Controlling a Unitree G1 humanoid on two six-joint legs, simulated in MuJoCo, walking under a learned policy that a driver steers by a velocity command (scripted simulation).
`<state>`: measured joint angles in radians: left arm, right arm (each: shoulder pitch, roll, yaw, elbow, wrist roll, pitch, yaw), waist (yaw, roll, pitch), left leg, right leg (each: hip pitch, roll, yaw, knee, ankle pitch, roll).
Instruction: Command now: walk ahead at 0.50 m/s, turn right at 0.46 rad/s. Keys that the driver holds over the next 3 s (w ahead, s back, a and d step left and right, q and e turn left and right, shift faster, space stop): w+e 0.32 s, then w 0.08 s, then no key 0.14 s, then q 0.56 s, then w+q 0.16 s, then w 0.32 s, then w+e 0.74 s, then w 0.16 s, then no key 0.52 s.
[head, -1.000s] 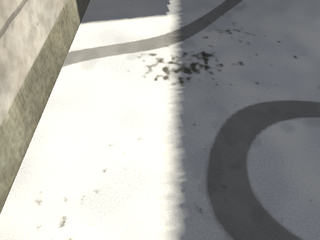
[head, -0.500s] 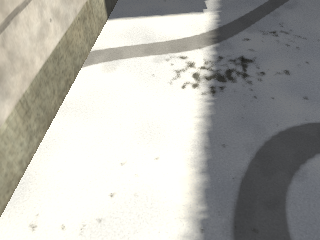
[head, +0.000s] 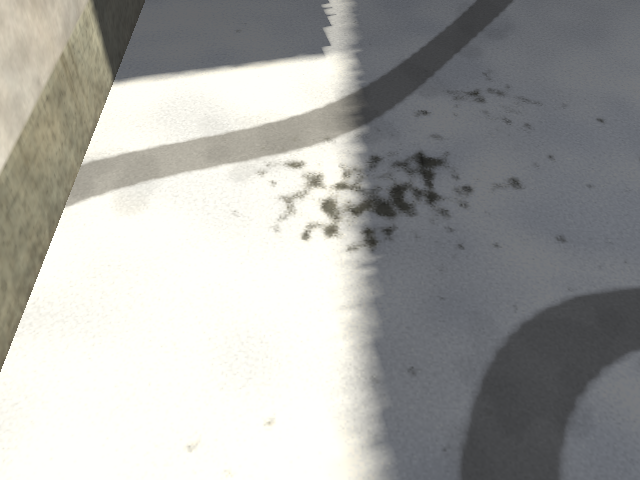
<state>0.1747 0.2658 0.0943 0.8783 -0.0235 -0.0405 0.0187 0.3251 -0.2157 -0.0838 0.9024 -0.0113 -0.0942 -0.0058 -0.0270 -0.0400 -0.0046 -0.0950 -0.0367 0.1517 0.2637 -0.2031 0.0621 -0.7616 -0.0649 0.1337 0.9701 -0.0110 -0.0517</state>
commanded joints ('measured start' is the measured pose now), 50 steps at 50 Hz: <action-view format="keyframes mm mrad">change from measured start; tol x32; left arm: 1 -35 12 1 -58 11 -5 -20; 50 2 78 -7 -163 27 46 39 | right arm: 1 -91 -111 -17 -60 1 -24 -16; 50 -218 -227 -34 -282 15 98 -24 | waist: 1 30 102 37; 15 153 -129 -388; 50 22 193 -144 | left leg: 1 -78 242 -40 -123 315 65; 12 166 300 71 391 1056 21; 15 -703 -6 -228 1202 -380 -70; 34 -277 38 -157 211 285 14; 37 294 408 -669 212 1017 319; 42 -159 247 -591 28 88 187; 50 -230 159 -587 11 -109 138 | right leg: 1 71 -5 -45 -152 171 3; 12 428 150 -273 -413 -156 -129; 15 1244 -275 706 -658 -263 -438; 25 507 -19 -29 -706 534 -192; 35 684 -7 -65 -329 383 -49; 37 245 188 -94 239 -622 70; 39 125 118 -9 377 -584 84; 50 328 103 -43 -164 -328 110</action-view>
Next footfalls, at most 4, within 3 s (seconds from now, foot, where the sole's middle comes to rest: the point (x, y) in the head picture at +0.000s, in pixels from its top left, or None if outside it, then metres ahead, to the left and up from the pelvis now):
0.26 right None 0.29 -0.14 -0.78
0.70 left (327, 439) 0.59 -0.02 -0.78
1.14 right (430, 476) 0.51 -0.23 -0.78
1.58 left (285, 437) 0.60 0.07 -0.78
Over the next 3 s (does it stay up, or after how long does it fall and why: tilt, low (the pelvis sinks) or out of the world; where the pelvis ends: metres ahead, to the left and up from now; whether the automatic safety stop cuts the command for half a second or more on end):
stays up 1.18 -0.07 -0.01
